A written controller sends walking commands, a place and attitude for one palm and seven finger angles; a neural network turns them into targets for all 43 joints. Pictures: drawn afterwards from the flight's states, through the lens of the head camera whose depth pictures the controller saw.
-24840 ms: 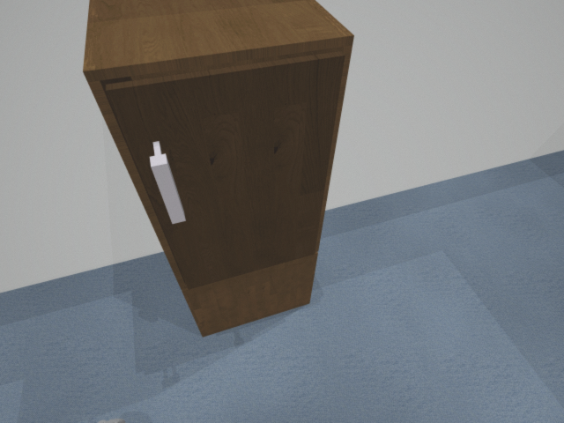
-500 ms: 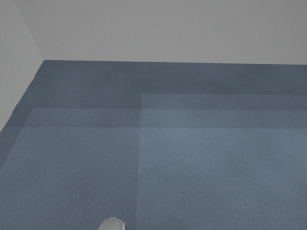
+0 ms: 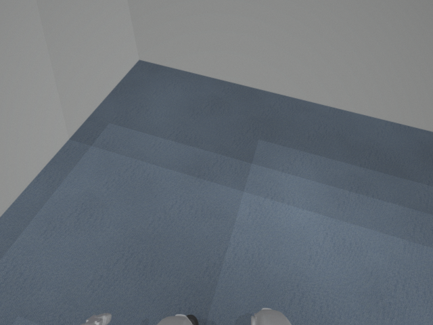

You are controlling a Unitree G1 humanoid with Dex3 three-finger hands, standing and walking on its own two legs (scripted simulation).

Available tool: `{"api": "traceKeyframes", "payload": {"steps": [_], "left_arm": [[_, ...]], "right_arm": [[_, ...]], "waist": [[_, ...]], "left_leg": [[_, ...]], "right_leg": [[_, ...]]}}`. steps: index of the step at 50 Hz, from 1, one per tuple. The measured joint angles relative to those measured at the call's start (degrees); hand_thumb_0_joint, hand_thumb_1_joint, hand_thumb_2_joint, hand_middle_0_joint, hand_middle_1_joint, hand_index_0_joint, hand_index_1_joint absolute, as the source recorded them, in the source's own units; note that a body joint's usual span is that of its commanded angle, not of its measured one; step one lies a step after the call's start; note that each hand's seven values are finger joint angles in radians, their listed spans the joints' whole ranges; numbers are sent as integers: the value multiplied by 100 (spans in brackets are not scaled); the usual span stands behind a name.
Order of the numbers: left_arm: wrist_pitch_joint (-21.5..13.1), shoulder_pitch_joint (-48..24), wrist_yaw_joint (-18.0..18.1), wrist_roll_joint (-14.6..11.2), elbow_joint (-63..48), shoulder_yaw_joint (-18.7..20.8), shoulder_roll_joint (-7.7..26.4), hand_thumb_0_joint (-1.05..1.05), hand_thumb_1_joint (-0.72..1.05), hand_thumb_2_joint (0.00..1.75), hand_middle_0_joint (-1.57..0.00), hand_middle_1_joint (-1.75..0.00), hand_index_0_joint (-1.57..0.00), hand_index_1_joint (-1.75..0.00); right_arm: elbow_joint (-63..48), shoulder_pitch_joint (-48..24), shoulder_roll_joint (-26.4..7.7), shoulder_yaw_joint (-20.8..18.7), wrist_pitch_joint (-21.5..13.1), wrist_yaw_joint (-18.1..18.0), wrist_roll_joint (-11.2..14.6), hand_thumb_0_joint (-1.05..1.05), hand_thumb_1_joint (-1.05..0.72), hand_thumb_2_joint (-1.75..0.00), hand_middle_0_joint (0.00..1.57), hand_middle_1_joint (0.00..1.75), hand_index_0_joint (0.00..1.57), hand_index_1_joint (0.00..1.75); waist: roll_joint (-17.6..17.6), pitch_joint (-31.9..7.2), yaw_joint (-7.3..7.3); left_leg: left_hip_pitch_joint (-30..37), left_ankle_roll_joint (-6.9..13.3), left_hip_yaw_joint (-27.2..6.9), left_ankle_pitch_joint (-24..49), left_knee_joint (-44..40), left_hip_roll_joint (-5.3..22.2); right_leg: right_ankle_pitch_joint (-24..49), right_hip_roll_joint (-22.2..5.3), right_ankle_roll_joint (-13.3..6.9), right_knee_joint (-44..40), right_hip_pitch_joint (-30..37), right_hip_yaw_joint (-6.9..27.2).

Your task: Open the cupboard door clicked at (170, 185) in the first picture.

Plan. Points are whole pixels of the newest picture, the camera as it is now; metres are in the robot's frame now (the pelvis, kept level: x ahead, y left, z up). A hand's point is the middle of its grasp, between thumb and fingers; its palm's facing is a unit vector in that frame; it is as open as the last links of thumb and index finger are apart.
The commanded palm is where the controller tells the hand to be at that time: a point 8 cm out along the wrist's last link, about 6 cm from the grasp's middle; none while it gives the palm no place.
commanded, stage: turn to face it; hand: left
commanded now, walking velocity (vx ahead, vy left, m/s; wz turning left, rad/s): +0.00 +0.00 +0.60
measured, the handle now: out of the picture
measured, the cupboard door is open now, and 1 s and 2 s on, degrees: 47 47 47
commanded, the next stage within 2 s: none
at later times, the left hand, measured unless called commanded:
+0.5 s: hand out of the picture +0.00 +0.12 -0.16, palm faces +0.34 -0.91 -0.23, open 7.4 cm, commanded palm none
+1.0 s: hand out of the picture +0.00 +0.13 -0.15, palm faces +0.59 -0.75 -0.31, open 7.4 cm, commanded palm none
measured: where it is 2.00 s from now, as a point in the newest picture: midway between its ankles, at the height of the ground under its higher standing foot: outside the picture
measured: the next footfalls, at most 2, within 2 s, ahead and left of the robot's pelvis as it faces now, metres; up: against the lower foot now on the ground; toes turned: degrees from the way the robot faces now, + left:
right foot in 0.20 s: +0.05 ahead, -0.17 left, +0.00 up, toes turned +7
left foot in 0.60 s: +0.02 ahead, +0.06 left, +0.00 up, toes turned +30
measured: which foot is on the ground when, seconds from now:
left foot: down 0.00-0.20, up 0.22-0.58, down 0.60-0.96, up 0.98-1.00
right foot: up 0.00-0.18, down 0.20-0.60, up 0.62-0.94, down 0.96-1.00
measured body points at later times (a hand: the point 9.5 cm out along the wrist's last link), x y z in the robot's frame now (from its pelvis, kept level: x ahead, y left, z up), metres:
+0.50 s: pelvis +0.02 -0.08 +0.00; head +0.07 -0.06 +0.45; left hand -0.02 +0.16 -0.14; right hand +0.20 -0.30 -0.14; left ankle -0.01 +0.06 -0.69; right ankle +0.01 -0.18 -0.73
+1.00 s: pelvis +0.04 -0.11 -0.01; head +0.09 -0.10 +0.44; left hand -0.03 +0.17 -0.13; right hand +0.27 -0.27 -0.16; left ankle -0.02 +0.03 -0.71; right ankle +0.12 -0.19 -0.74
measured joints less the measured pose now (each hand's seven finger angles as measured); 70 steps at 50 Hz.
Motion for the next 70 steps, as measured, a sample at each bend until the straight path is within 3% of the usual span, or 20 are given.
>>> {"api": "traceKeyframes", "payload": {"steps": [6,9,10,13,17,24,27,30,33,36,40,47,49,51,53,55,58,63,66,70], "left_arm": [[50,-112,18,-11,-195,-11,65,1,91,90,-20,-30,-20,-30],[-15,-91,17,-35,-309,-48,55,1,91,90,-20,-30,-20,-30],[-67,-35,21,-20,-365,-61,68,1,91,90,-20,-30,-20,-30],[-98,66,72,24,-345,-150,-66,1,91,90,-20,-30,-20,-30],[-106,319,93,1,-262,-210,-150,1,91,90,-20,-30,-20,-30],[-170,595,51,22,-182,-275,-181,1,90,90,-20,-30,-21,-30],[-154,689,31,38,-138,-244,-120,1,90,90,-21,-30,-21,-30],[-109,838,-2,-7,-87,-193,-16,1,90,90,-21,-30,-21,-30],[121,657,28,-25,-2,-120,183,1,90,90,-20,-30,-21,-30],[198,442,33,-15,-25,-51,259,1,91,90,-20,-30,-20,-30],[162,198,-25,-9,-214,-25,257,1,91,90,-20,-30,-20,-30],[5,61,-47,-19,-505,-59,180,1,91,90,-20,-30,-20,-30],[-95,78,-12,24,-532,-89,97,1,91,90,-20,-30,-20,-30],[-119,122,24,32,-531,-157,-14,1,91,90,-20,-30,-20,-30],[-113,218,52,21,-504,-196,-106,1,91,90,-20,-30,-20,-30],[-93,307,63,23,-450,-224,-161,1,91,90,-20,-30,-21,-30],[-94,391,57,31,-381,-256,-201,1,91,90,-20,-30,-21,-30],[-125,465,29,54,-308,-230,-161,1,91,90,-21,-30,-21,-30],[-85,575,-3,17,-264,-171,-69,1,91,90,-21,-30,-21,-30],[172,419,19,-5,-133,-59,173,1,91,90,-20,-30,-21,-30]], "right_arm": [[-87,53,-64,-118,104,59,-27,0,-91,-90,21,30,20,30],[-126,91,-158,-205,185,69,-8,0,-91,-90,21,30,20,30],[-141,117,-185,-239,217,74,15,0,-91,-90,21,30,20,30],[-72,59,-368,-344,308,102,14,0,-91,-90,20,30,20,30],[-69,30,-461,-365,356,162,14,0,-91,-90,20,30,20,30],[-84,-242,-458,-254,396,192,52,0,-91,-90,20,30,19,30],[-141,-431,-428,-198,362,195,64,0,-91,-90,20,30,19,30],[-302,-545,-441,-148,227,205,44,0,-91,-90,20,30,19,30],[-384,-612,-321,-109,80,149,45,0,-91,-90,20,30,19,30],[-411,-507,-248,-60,70,70,22,0,-91,-90,20,30,20,30],[-356,-367,-222,-33,126,54,1,0,-91,-90,20,30,20,30],[-322,-122,-260,-128,260,103,-9,0,-91,-90,21,30,20,30],[-285,-88,-331,-206,299,101,35,0,-91,-90,21,30,20,30],[-221,-70,-409,-264,351,115,30,0,-91,-90,20,30,20,30],[-159,-60,-452,-297,387,147,19,0,-91,-90,20,30,20,30],[-133,-53,-448,-306,409,178,26,0,-91,-90,20,30,20,30],[-118,-61,-399,-281,416,204,44,0,-91,-90,20,30,20,30],[-122,-204,-326,-208,368,214,74,0,-91,-90,20,30,19,30],[-230,-261,-333,-167,268,227,71,0,-91,-90,20,30,19,30],[-302,-316,-198,-122,100,147,17,0,-91,-90,20,30,20,30]], "waist": [[166,-100,-131],[219,-124,-164],[167,-162,-137],[262,-40,-119],[87,24,-153],[-187,216,-29],[-264,273,75],[-262,195,107],[-402,240,126],[-330,181,139],[-157,122,122],[125,19,-20],[233,39,-21],[275,107,-61],[238,134,-80],[145,142,-115],[-23,170,-130],[-218,258,7],[-229,194,41],[-393,196,56]], "left_leg": [[-61,-210,-467,74,-66,-36],[-191,-365,-703,40,87,-125],[-309,-400,-711,-164,292,-198],[-802,-501,-503,-1453,1970,-217],[-1027,-685,-36,-1460,3416,-7],[-312,-762,311,-1565,2233,281],[89,-677,472,-1554,1451,255],[593,-436,552,-725,430,203],[415,-213,412,-973,781,83],[485,-256,200,-883,586,87],[585,-314,-80,-630,247,87],[295,-554,-584,-633,452,50],[-12,-524,-655,-1286,1125,16],[-400,-519,-501,-1831,2363,-53],[-657,-586,-257,-1782,3329,-7],[-703,-667,-45,-1669,3630,91],[-469,-749,184,-1647,3097,220],[176,-709,434,-1706,1566,262],[685,-573,492,-892,420,251],[464,-260,311,-970,688,121]], "right_leg": [[-228,200,-11,-1269,509,-53],[27,350,-95,-2438,1088,-133],[177,317,-207,-2915,1279,-123],[327,255,-456,-2852,1387,-358],[377,29,-521,-3170,1728,-628],[213,-251,-511,-3152,1980,-1180],[1,-367,-458,-2851,1938,-1406],[-331,-499,-332,-2069,1636,-1559],[-1048,-374,-103,-384,872,-835],[-765,-203,-3,283,367,-460],[-328,-124,29,-69,171,-198],[139,158,-41,-2255,988,-234],[292,181,-307,-2486,1081,-359],[318,79,-465,-2482,1170,-543],[390,-24,-507,-2680,1334,-685],[471,-126,-511,-2897,1483,-817],[531,-269,-500,-3098,1634,-1035],[372,-473,-433,-2891,1636,-1385],[78,-578,-326,-2372,1457,-1597],[-908,-378,-66,-523,630,-819]]}}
